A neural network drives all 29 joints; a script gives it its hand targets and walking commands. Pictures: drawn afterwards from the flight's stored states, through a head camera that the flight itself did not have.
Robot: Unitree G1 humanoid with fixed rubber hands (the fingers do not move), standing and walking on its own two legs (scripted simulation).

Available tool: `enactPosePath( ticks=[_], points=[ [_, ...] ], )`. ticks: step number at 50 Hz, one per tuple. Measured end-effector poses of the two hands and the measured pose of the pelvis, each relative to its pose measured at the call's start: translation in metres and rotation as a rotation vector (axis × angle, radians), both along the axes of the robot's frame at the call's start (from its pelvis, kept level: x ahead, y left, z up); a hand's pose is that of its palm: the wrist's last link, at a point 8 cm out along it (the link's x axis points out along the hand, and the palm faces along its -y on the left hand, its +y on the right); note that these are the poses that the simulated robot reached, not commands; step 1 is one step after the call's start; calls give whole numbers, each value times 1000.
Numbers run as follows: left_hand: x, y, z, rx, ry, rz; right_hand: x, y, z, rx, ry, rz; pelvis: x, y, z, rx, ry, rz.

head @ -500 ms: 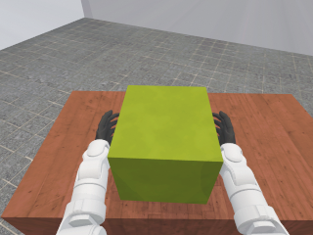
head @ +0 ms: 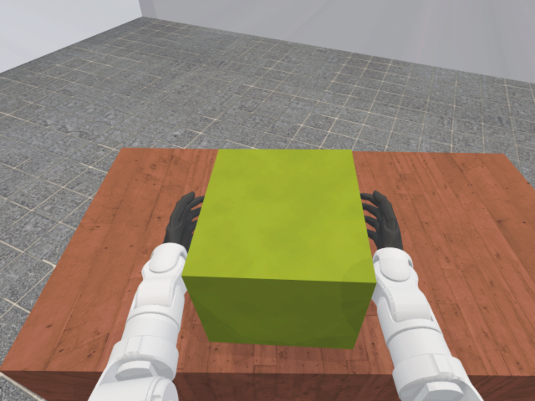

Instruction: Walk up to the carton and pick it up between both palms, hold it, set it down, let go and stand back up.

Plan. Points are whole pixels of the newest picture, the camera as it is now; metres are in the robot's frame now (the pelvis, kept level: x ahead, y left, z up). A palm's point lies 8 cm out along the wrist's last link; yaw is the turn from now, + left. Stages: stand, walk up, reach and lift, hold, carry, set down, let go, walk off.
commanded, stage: set down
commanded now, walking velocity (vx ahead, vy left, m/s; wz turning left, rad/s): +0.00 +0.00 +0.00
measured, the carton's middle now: (282, 243) +0.38 -0.01 +0.05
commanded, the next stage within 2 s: none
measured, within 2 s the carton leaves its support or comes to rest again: rests again in 1.18 s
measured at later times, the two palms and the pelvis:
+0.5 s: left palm (183, 241) +0.38 +0.16 +0.04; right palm (381, 254) +0.35 -0.16 +0.05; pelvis +0.01 +0.00 +0.00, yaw +0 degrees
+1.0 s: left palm (187, 252) +0.38 +0.15 +0.02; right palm (379, 272) +0.33 -0.16 +0.02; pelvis +0.01 +0.01 +0.00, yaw +0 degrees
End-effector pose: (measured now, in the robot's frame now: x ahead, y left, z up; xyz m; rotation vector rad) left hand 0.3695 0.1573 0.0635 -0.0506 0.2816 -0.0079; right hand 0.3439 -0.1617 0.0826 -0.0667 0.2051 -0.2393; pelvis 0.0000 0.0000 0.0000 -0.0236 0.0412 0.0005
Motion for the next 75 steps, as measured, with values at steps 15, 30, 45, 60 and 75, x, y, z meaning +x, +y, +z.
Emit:
enactPosePath(
  ticks=[15,30,45,60,75],
  points=[
    [16,0,-12,4,14,-31,7,0,-18,10,15,-26,14,1,0,0,20,0],
    [14,-1,-25,-1,44,-47,-1,-1,-36,-9,47,-39,14,2,-1,-1,23,1],
    [14,-3,-43,-14,72,-63,-10,-1,-57,-21,75,-57,11,5,-1,-6,52,0],
    [17,-7,-65,-20,72,-83,-13,-4,-77,-34,76,-76,10,8,-3,-10,115,-2],
    [16,-8,-74,-18,19,-91,-15,-5,-85,-38,25,-80,7,9,-5,-16,154,-5]
  ],
)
